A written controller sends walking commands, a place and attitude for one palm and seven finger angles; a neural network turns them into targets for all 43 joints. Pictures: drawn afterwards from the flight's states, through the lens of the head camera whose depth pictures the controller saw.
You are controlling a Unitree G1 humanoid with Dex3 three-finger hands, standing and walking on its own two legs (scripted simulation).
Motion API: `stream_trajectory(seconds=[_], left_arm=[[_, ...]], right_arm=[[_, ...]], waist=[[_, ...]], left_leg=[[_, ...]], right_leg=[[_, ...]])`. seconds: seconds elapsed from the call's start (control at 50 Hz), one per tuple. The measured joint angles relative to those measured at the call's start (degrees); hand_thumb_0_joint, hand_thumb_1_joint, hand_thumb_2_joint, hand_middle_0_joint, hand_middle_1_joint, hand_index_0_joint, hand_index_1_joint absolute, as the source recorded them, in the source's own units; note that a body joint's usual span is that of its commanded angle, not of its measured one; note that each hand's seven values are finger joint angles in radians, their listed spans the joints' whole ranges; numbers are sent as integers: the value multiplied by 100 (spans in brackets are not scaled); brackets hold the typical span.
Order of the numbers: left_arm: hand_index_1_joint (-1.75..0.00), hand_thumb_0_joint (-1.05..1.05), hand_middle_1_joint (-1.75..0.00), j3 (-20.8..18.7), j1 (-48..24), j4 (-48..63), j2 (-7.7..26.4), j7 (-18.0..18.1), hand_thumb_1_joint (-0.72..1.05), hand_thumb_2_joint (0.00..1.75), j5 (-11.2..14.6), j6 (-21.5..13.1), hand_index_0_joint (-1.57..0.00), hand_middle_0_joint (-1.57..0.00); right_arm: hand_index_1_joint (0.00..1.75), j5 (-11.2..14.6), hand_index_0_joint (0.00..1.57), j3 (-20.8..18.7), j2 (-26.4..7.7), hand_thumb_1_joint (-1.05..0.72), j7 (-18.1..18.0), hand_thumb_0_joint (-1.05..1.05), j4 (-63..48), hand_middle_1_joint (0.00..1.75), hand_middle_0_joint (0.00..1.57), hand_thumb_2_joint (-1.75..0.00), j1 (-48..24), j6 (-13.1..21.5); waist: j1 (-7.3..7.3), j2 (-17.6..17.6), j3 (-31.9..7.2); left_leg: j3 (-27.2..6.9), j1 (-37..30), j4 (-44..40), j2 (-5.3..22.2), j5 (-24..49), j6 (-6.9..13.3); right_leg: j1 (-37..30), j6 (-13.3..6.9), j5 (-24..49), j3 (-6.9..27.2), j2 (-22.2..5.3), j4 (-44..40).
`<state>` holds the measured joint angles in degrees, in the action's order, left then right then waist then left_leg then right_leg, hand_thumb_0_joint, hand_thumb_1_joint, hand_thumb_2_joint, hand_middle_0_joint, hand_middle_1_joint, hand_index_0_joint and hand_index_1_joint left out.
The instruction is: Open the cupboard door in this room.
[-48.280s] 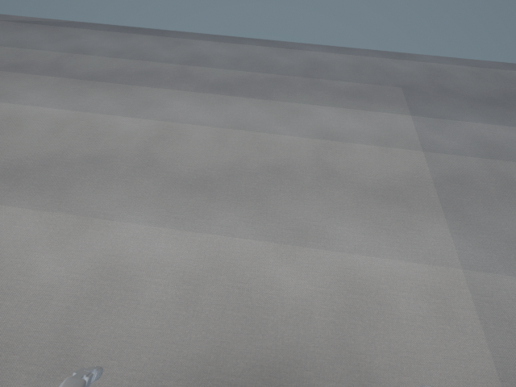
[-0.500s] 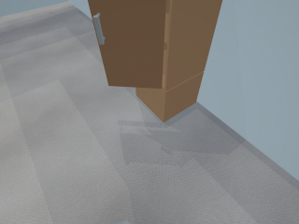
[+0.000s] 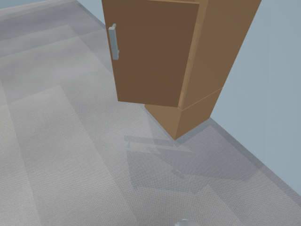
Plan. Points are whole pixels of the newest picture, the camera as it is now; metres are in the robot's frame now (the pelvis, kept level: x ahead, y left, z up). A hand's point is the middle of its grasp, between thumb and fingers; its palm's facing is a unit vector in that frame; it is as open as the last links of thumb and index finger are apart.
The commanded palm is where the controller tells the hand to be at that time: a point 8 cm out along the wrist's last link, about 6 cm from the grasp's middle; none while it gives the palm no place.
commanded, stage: take the last steps up to it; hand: left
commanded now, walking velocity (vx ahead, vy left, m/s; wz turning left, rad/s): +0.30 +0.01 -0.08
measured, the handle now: (115, 41) +0.82 +0.22 +0.04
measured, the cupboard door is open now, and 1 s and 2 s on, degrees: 48 48 48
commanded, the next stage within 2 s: come to a stop and stand still in 0.42 s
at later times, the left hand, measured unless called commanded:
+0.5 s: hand (101, 209) +0.19 +0.17 -0.17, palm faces +0.05 -0.98 -0.19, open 7.2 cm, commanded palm none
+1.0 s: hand (97, 173) +0.31 +0.21 -0.18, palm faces -0.01 -0.97 -0.24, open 7.4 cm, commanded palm none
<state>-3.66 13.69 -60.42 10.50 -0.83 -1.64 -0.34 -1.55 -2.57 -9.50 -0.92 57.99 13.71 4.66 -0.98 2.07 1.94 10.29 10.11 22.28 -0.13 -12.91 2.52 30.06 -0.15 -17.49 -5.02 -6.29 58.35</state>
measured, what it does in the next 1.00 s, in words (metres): walks ahead: right foot, then left foot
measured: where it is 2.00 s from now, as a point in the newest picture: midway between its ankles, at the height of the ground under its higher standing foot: outside the picture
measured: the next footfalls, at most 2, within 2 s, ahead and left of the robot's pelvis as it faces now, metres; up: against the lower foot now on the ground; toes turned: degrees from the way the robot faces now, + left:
right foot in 0.18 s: +0.18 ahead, -0.12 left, +0.00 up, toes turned -9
left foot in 0.60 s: +0.35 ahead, +0.12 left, +0.00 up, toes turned +5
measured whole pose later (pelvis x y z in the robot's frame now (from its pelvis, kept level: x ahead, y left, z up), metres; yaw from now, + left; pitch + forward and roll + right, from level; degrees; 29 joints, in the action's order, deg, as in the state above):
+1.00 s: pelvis +0.23 +0.01 +0.00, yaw -3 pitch +0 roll -3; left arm -4.9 10.1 -55.6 13.3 0.8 -1.5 4.0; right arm -1.8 -3.4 -10.7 -1.9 58.1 7.8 -1.6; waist 0.6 -0.5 3.4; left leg 6.7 21.2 28.3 5.7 -7.4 1.6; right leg 22.0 1.3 -26.7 -1.3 -2.2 50.9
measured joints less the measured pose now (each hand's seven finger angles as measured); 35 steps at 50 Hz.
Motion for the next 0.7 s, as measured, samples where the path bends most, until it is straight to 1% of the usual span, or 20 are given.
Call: stream_trajectory(seconds=[0.08,0.12,0.16,0.18,0.2,0.22,0.24,0.26,0.28,0.32,0.36,0.42,0.48,0.54,0.56,0.58,0.6,0.64,0.68,0.7], left_arm=[[-29,1,-30,17,-398,243,-43,-30,91,90,-1,-17,-20,-20],[-29,0,-30,26,-548,329,-54,-45,91,90,-3,-21,-20,-20],[-29,0,-30,29,-633,406,-46,-58,91,90,-9,-58,-20,-20],[-29,0,-30,31,-649,447,-26,-65,91,90,-14,-105,-20,-20],[-29,0,-30,23,-685,451,-41,-55,91,90,-25,-174,-20,-20],[-29,0,-30,32,-702,456,-58,-42,91,90,-12,-233,-20,-20],[-29,0,-30,48,-685,465,-75,-19,91,90,9,-271,-20,-20],[-29,0,-30,56,-638,466,-96,12,91,90,25,-291,-20,-20],[-29,0,-30,62,-568,454,-118,43,90,90,40,-297,-20,-20],[-29,0,-30,80,-388,378,-161,81,90,90,65,-309,-20,-20],[-30,-1,-30,-8,-208,286,-124,166,93,90,103,-358,-20,-21],[-30,-1,-30,18,52,73,-38,146,94,90,75,-370,-20,-21],[-29,-1,-30,65,299,-147,-54,114,94,90,49,-344,-20,-20],[-29,0,-30,96,538,-338,-92,95,92,90,35,-293,-20,-20],[-29,0,-30,105,618,-395,-103,101,92,90,38,-268,-20,-20],[-29,0,-30,124,708,-441,-124,115,92,90,44,-239,-20,-20],[-29,0,-30,153,784,-483,-143,141,91,90,61,-200,-20,-20],[-29,0,-30,201,747,-562,-88,216,91,90,115,-65,-20,-20],[-29,0,-30,220,640,-540,-72,268,91,90,123,80,-20,-20],[-29,0,-30,218,553,-505,-80,275,91,90,116,153,-20,-20]], right_arm=[[30,-23,20,8,-56,-94,37,-1,256,30,20,-90,338,-90],[30,-36,20,14,-57,-93,53,-1,370,30,20,-90,499,-141],[30,-41,20,23,-44,-93,69,0,478,30,20,-90,664,-192],[30,-29,20,31,-27,-92,78,0,525,30,20,-90,759,-211],[30,-4,20,30,-32,-92,92,0,589,30,20,-90,790,-246],[30,19,20,28,-33,-92,109,0,644,30,20,-90,775,-303],[30,34,20,23,-29,-92,127,0,670,30,20,-90,748,-363],[30,43,20,14,-24,-92,141,1,687,30,20,-90,708,-404],[30,47,20,3,-20,-92,147,1,692,30,20,-90,649,-429],[30,43,20,-10,-15,-92,149,1,637,30,20,-90,505,-442],[30,45,20,-22,8,-91,150,1,543,30,19,-90,359,-418],[30,53,19,-28,29,-91,164,1,401,30,19,-90,133,-393],[30,63,19,-39,7,-92,178,1,303,30,19,-90,-102,-377],[30,57,19,-22,-22,-92,206,1,230,30,19,-90,-306,-347],[30,52,19,-2,-25,-92,203,1,209,30,19,-90,-364,-319],[30,44,19,27,-41,-92,190,1,176,30,19,-90,-407,-268],[30,31,19,53,-49,-92,158,1,147,30,19,-90,-446,-208],[30,45,19,120,78,-92,53,1,141,30,19,-90,-595,-186],[30,59,19,207,178,-92,-32,0,103,30,19,-90,-733,-238],[30,65,20,230,206,-91,-71,0,69,30,19,-90,-795,-277]], waist=[[106,-71,-26],[178,-109,-13],[234,-140,-2],[248,-138,-2],[241,-213,38],[254,-275,94],[273,-303,142],[272,-310,170],[264,-304,183],[252,-276,186],[228,-230,162],[178,-161,111],[72,-148,84],[-47,-129,60],[-74,-117,52],[-101,-136,37],[-109,-158,10],[-128,87,55],[-155,198,108],[-145,182,138]], left_leg=[[52,-432,-229,-60,-168,-57],[74,-596,-182,-51,-348,-115],[93,-700,41,0,-630,-204],[90,-688,294,39,-842,-258],[47,-565,747,159,-1067,-251],[-103,-318,1463,233,-1376,-239],[-283,-12,2238,244,-1561,-233],[-421,304,2902,243,-1538,-229],[-516,603,3373,256,-1385,-242],[-611,1101,3736,339,-1013,-310],[-662,1450,3558,438,-730,-394],[-649,1714,2865,529,-409,-491],[-602,1714,2100,512,-223,-492],[-512,1505,1420,405,-24,-442],[-479,1362,1133,357,154,-423],[-468,1191,837,334,598,-388],[-471,1099,781,342,847,-264],[-338,1079,1087,193,314,-16],[-244,987,1091,142,37,86],[-237,964,1042,150,35,80]], right_leg=[[-125,-4,266,-38,13,-1206],[-307,-20,320,-56,47,-1682],[-615,-60,429,-96,117,-2193],[-813,-107,536,-97,156,-2466],[-849,-175,570,-134,232,-2395],[-883,-240,432,-188,291,-2261],[-975,-287,292,-238,324,-2239],[-1100,-312,212,-271,352,-2326],[-1241,-313,203,-289,382,-2495],[-1535,-273,327,-304,438,-2939],[-1804,-281,431,-312,480,-3357],[-2136,-237,459,-317,484,-3752],[-2412,-136,331,-306,465,-3876],[-2631,7,50,-296,414,-3750],[-2678,65,-86,-288,393,-3631],[-2682,125,-259,-273,391,-3428],[-2611,171,-463,-251,389,-3112],[-2328,152,-1019,-7,246,-2290],[-1965,159,-1457,167,258,-1569],[-1760,168,-1540,203,298,-1238]])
